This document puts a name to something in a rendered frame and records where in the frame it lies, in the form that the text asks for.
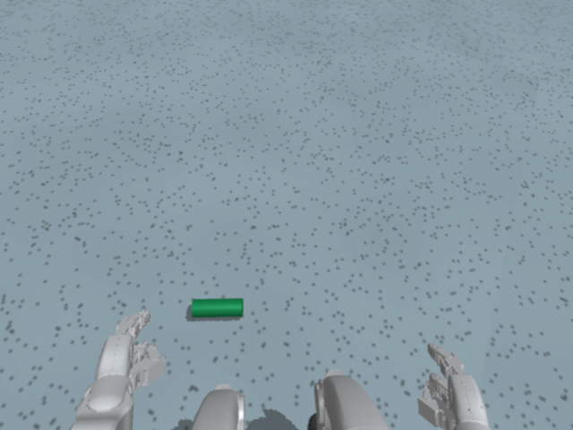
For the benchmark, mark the right robot hand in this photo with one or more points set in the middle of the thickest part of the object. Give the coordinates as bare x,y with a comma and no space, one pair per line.
461,400

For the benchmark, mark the left robot arm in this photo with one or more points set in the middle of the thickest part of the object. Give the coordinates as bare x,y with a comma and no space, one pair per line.
107,405

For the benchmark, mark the left robot hand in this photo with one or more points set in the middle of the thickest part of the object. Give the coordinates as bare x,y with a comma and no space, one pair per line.
120,356

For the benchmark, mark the can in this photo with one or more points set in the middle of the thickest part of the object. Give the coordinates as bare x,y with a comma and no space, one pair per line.
217,307

